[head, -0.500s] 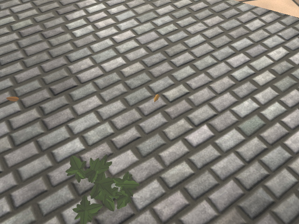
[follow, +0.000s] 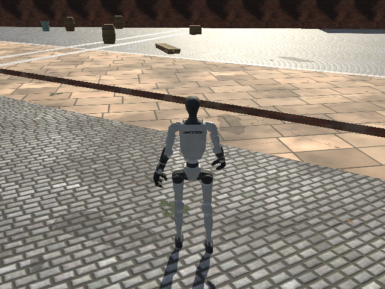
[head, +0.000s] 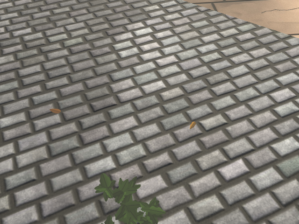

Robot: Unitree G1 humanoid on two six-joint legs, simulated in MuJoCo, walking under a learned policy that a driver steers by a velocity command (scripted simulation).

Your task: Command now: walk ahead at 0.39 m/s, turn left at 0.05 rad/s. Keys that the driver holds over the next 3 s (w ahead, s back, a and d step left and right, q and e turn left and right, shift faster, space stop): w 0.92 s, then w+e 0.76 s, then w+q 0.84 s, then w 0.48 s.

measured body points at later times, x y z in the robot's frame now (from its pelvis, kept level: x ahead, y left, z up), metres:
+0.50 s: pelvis +0.23 -0.02 -0.02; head +0.27 -0.03 +0.42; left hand +0.47 +0.21 -0.10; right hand +0.21 -0.31 -0.15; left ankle +0.02 +0.11 -0.72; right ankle +0.36 -0.12 -0.74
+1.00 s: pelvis +0.50 +0.00 -0.01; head +0.53 +0.00 +0.44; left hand +0.48 +0.29 -0.14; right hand +0.74 -0.22 -0.08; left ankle +0.65 +0.12 -0.73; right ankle +0.36 -0.12 -0.74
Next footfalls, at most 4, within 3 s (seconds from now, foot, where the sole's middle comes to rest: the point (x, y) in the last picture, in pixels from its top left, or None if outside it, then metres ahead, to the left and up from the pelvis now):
0.48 right None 0.40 -0.12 -0.78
1.02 left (142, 187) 0.69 0.12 -0.78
1.56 right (201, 148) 0.93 -0.16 -0.78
2.12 left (186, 97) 1.31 -0.09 -0.78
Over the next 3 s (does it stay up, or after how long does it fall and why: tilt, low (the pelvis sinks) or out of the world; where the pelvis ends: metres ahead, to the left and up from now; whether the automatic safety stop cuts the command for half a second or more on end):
stays up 1.59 -0.21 0.00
